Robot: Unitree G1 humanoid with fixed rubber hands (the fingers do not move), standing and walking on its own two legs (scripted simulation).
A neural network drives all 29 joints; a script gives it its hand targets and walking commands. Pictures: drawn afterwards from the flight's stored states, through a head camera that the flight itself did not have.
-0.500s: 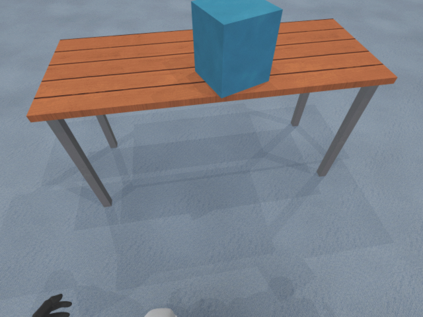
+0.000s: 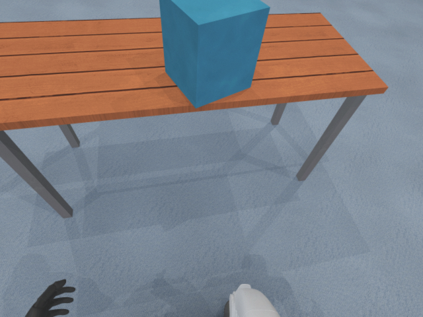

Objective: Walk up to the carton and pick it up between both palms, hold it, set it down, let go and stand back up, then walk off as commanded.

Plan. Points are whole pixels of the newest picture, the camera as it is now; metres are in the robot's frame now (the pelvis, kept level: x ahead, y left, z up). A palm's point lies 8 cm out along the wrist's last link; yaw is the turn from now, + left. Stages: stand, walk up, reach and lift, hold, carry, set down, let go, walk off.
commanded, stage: walk up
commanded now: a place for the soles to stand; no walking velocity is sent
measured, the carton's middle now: (210, 44) +0.81 +0.02 +0.05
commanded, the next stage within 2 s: none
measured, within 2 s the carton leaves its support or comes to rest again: neither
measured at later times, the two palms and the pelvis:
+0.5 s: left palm (99, 277) +0.19 +0.21 -0.06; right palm out of the picture +0.07 -0.46 -0.07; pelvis +0.09 -0.12 +0.02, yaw -2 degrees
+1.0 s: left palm (124, 235) +0.29 +0.19 -0.11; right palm out of the picture +0.17 -0.47 -0.06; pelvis +0.16 -0.12 +0.00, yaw -2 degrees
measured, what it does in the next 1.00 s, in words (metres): walks ahead: right foot, then left foot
